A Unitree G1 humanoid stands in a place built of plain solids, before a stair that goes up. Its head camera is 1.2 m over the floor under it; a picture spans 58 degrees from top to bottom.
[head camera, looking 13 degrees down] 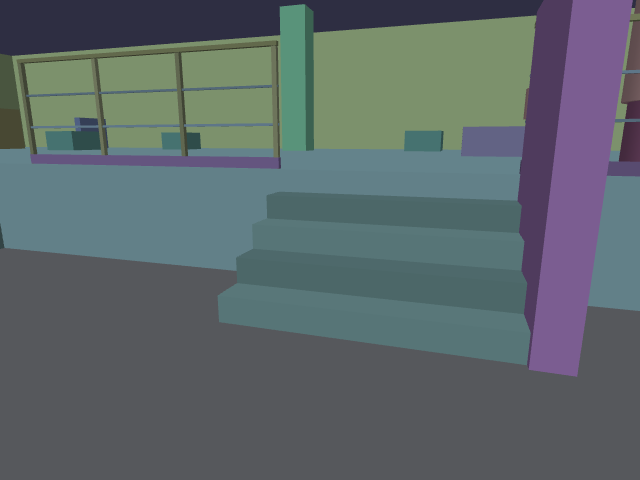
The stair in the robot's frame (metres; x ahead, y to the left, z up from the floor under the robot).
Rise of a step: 0.19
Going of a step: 0.27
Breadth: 1.91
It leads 18 degrees to the right of straight ahead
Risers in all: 5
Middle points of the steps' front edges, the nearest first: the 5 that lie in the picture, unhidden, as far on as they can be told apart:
2.44 -0.22 0.19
2.70 -0.31 0.38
2.96 -0.39 0.57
3.22 -0.47 0.77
3.48 -0.55 0.96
